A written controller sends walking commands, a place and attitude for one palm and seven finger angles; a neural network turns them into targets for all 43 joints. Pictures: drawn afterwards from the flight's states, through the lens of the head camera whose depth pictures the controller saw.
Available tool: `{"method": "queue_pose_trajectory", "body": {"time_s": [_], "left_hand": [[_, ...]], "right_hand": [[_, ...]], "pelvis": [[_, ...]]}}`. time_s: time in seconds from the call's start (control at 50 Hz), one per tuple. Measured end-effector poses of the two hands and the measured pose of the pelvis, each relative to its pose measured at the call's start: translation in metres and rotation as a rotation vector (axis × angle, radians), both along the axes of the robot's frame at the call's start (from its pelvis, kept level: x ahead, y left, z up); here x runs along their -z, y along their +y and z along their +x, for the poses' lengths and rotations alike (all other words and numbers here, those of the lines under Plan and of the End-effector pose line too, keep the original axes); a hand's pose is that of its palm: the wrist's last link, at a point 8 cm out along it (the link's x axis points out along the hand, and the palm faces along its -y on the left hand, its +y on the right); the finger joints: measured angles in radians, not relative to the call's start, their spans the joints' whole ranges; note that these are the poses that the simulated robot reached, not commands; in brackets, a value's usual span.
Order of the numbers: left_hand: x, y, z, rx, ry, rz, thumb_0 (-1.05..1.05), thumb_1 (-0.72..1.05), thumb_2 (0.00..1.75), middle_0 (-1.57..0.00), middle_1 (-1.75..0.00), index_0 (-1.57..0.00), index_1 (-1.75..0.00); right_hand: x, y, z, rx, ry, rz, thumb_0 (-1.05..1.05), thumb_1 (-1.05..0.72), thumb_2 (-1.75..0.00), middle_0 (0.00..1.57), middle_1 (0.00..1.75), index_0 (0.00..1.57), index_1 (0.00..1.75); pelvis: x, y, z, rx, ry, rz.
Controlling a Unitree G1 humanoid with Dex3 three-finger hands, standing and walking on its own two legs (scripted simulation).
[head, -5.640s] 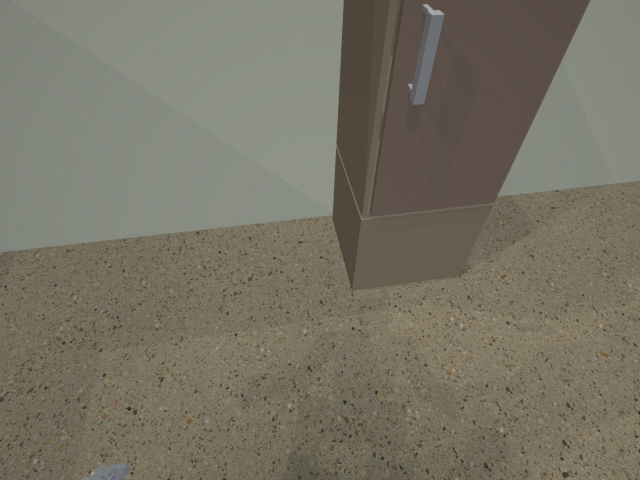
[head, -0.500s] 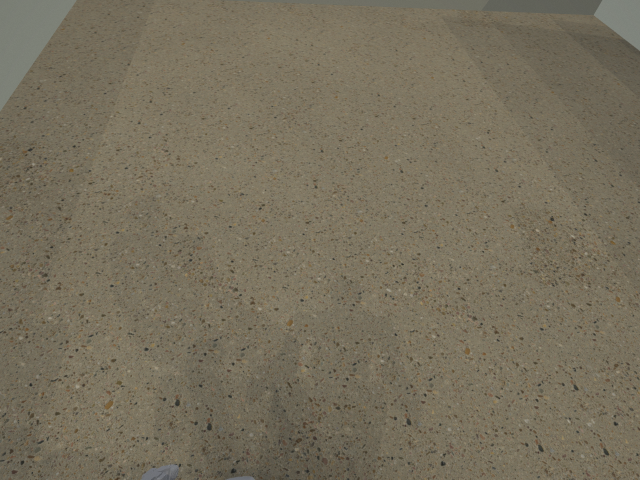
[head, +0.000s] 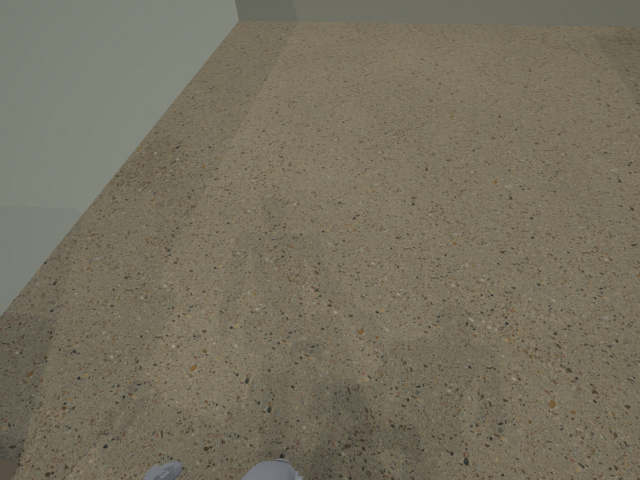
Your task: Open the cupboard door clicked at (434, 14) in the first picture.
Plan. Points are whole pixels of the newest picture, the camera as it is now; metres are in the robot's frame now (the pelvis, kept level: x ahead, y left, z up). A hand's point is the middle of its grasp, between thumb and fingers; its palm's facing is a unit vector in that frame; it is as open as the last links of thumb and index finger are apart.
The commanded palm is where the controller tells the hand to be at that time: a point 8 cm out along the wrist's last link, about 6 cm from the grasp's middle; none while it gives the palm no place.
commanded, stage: turn to face it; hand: left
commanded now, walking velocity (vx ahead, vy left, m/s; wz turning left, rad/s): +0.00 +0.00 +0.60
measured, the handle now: out of the picture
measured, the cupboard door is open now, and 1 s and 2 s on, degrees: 0 0 0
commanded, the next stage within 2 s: none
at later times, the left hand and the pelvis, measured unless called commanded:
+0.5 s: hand out of the picture -0.06 +0.27 -0.17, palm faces +0.36 -0.90 -0.26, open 7.4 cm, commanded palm none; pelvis -0.04 +0.03 +0.00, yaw +18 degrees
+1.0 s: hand out of the picture -0.08 +0.21 -0.15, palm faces +0.57 -0.78 -0.25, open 7.4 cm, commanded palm none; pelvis -0.05 +0.00 +0.01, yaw +36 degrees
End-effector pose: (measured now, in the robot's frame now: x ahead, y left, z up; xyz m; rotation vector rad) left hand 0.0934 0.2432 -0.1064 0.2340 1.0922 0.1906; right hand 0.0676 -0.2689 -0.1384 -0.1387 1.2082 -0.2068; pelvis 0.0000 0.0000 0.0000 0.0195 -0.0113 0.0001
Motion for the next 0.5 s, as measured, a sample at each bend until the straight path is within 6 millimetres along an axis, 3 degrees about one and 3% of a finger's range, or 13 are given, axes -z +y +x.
{"method": "queue_pose_trajectory", "body": {"time_s": [0.1,0.18,0.38,0.44,0.5], "left_hand": [[0.0,-0.011,-0.038,-0.064,0.045,-0.024,0.01,0.9,0.9,-0.2,-0.3,-0.2,-0.3],[0.006,-0.007,-0.07,-0.136,0.077,-0.04,0.01,0.9,0.9,-0.2,-0.3,-0.2,-0.3],[0.044,0.046,-0.166,-0.341,0.203,-0.067,0.01,0.9,0.9,-0.2,-0.3,-0.2,-0.3],[0.04,0.057,-0.178,-0.376,0.219,-0.063,0.01,0.9,0.9,-0.2,-0.3,-0.2,-0.3],[0.031,0.064,-0.177,-0.396,0.179,-0.062,0.01,0.91,0.9,-0.2,-0.3,-0.2,-0.3]], "right_hand": [[-0.011,-0.006,0.017,-0.075,-0.014,-0.006,0.01,-0.9,-0.9,0.2,0.3,0.2,0.3],[-0.015,0.002,0.031,-0.153,0.007,-0.017,0.01,-0.91,-0.9,0.2,0.3,0.2,0.3],[-0.022,0.07,0.078,-0.369,-0.081,-0.061,0.01,-0.9,-0.9,0.2,0.3,0.2,0.3],[-0.029,0.084,0.076,-0.394,-0.094,-0.065,0.01,-0.9,-0.9,0.2,0.3,0.2,0.3],[-0.032,0.092,0.069,-0.415,-0.074,-0.063,0.0,-0.9,-0.9,0.2,0.3,0.2,0.3]], "pelvis": [[-0.007,-0.007,-0.007,-0.071,-0.009,0.019],[-0.008,-0.006,-0.013,-0.129,-0.006,0.018],[0.01,0.026,-0.031,-0.254,0.003,-0.014],[0.004,0.03,-0.036,-0.282,-0.001,-0.034],[-0.002,0.033,-0.039,-0.315,-0.002,-0.044]]}}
